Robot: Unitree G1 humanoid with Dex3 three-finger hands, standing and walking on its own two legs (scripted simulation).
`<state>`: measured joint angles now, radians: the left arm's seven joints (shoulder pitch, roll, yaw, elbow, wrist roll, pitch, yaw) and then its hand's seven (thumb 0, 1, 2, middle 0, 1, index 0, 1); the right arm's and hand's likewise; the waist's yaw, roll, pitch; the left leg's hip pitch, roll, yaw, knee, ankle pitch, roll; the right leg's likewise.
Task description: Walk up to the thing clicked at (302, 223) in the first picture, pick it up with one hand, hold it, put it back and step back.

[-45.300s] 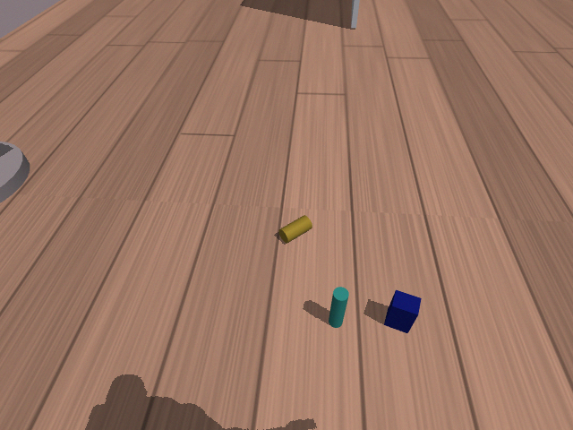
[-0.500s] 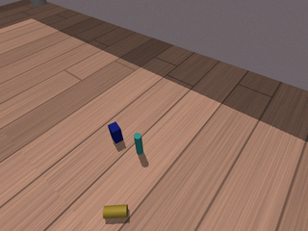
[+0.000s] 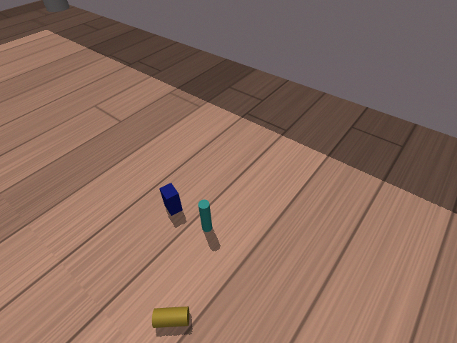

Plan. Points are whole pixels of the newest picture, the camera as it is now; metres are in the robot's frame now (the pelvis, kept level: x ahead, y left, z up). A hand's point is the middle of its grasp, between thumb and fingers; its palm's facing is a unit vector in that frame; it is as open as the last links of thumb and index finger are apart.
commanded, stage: stand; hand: left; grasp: from above
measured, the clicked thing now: (171, 317) +0.39 +0.27 -0.75
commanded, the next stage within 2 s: rise first in 0.24 s
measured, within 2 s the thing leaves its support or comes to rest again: neither
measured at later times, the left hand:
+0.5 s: hand out of the picture +0.12 +0.25 -0.16, palm faces +0.03 -0.94 -0.33, open 8.0 cm
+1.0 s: hand out of the picture +0.13 +0.27 -0.22, palm faces -0.14 -0.88 -0.45, open 13.9 cm
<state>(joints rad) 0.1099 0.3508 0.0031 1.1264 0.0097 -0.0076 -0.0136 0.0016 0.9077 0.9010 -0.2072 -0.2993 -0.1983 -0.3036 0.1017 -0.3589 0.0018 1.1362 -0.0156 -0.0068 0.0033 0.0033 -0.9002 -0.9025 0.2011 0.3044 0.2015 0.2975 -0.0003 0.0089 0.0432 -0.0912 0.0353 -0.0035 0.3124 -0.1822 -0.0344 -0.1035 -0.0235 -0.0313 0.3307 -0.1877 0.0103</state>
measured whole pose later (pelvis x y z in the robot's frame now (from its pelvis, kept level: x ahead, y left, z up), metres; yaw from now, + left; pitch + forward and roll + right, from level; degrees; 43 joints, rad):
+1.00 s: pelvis -0.01 +0.02 -0.08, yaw -1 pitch +15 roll -1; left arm 0.18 0.30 0.14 0.62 0.24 0.14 0.02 -0.01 -0.47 0.99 -0.07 -1.04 -0.06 -1.05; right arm 0.23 -0.25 -0.05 0.61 0.00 -0.12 -0.02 0.01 -0.87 -0.89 0.20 0.30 0.20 0.30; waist -0.03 0.00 -0.09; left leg -0.81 0.03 -0.01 1.06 -0.50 -0.01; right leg -0.80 -0.03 -0.01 1.02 -0.47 0.04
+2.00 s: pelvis -0.10 +0.02 -0.37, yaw -3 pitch +33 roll -5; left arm -0.56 0.62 0.16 1.02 0.98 -0.24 0.18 -0.01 -0.50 1.01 -0.10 -1.03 -0.09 -1.03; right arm 0.13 -0.27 -0.06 0.73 -0.05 -0.10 0.07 0.01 -0.89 -0.90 0.20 0.30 0.20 0.30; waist -0.07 0.02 -0.12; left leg -2.06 0.01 -0.10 2.16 -0.68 -0.02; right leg -2.03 -0.02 -0.02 2.10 -0.65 0.04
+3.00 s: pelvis -0.09 +0.02 -0.45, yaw -6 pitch +34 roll -8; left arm -0.85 0.77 0.18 1.39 1.28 -0.29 0.39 0.00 -0.51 1.00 -0.10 -1.00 -0.09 -1.00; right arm 0.13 -0.28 0.01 0.77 -0.15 -0.04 0.14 0.00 -0.90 -0.90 0.20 0.30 0.20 0.30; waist -0.19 -0.01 -0.06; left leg -2.28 -0.01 -0.13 2.40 -0.72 -0.01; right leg -2.22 -0.02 -0.03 2.31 -0.68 0.06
